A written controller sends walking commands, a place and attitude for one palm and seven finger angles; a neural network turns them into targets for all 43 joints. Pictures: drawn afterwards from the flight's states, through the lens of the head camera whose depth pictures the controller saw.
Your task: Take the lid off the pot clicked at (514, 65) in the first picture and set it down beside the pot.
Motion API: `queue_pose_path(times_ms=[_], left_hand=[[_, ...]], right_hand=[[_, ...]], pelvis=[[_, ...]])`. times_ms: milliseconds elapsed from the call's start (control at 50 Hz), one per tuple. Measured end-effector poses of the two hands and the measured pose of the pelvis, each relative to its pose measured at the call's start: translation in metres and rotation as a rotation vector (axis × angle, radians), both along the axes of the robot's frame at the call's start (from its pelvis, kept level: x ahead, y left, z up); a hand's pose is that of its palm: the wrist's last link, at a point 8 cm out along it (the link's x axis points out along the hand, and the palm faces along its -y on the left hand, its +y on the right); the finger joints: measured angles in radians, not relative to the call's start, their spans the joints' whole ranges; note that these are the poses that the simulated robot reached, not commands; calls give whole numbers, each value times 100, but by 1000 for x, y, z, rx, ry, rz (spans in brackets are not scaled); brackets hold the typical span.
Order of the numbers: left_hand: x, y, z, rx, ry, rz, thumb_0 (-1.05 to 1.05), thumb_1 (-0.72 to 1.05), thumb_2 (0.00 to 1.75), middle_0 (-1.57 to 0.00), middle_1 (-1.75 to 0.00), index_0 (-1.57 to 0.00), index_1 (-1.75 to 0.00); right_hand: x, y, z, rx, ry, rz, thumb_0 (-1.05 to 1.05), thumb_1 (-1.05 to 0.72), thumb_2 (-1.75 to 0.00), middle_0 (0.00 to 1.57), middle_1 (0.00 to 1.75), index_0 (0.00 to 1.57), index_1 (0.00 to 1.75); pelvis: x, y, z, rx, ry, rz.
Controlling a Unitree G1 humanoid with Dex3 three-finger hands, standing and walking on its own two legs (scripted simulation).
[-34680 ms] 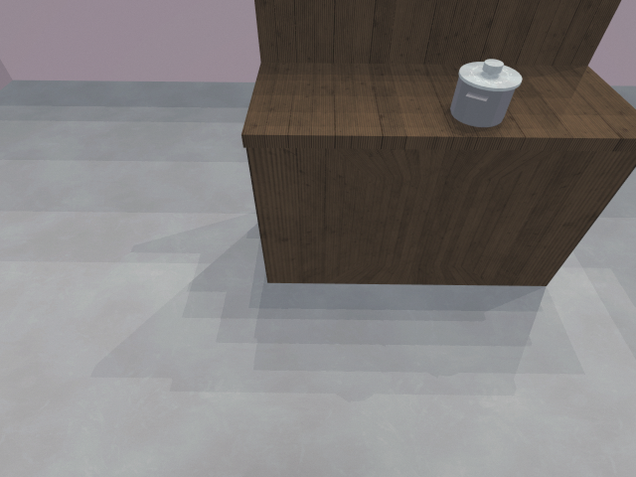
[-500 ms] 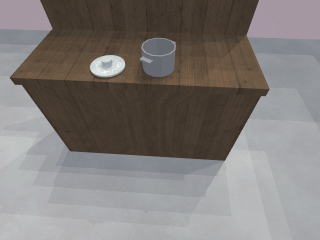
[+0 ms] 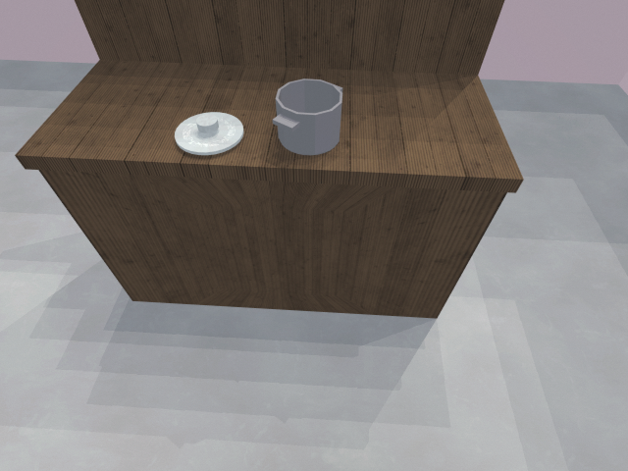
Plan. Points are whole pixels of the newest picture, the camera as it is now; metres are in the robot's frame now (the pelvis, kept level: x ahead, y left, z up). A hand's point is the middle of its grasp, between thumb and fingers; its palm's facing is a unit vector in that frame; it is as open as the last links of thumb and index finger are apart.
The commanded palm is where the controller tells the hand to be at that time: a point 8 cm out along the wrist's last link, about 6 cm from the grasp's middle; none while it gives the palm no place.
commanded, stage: let the arm hang, fingers relaxed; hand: left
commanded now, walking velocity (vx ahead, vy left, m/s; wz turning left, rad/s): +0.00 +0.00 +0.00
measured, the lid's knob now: (207, 123) +0.81 +0.28 -0.04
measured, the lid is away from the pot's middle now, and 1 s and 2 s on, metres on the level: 0.23 0.23 0.23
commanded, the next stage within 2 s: look to check the result in 0.78 s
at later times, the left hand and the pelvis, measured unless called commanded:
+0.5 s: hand out of the picture +0.01 +0.18 -0.17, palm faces +0.04 -0.98 -0.22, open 7.3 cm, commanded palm none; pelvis +0.00 +0.00 +0.00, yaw +0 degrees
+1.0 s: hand out of the picture +0.00 +0.17 -0.17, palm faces +0.04 -0.98 -0.21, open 7.3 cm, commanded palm none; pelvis -0.01 +0.00 +0.00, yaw +0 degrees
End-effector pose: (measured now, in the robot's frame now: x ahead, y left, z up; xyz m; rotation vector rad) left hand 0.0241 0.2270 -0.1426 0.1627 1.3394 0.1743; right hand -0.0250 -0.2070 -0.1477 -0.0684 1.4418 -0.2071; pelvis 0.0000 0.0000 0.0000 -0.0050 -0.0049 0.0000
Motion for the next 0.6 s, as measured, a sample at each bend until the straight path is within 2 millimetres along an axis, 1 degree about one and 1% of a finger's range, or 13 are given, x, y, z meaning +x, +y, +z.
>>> queue_pose_path(times_ms=[200, 600], left_hand=[[-3, 2, 1, 3, 4, 4, 0, 93, 90, -20, -30, -20, -30], [-21, -5, 1, -2, 41, 17, 1, 93, 90, -20, -30, -20, -30]], right_hand=[[-4, 3, 0, 6, 8, -2, 1, -90, -90, 20, 30, 19, 30], [-1, -2, 0, 2, -2, 5, 0, -90, -90, 20, 30, 19, 30]], pelvis=[[-1, 2, 1, 2, 1, 1], [-3, -2, 1, 4, -3, 0]])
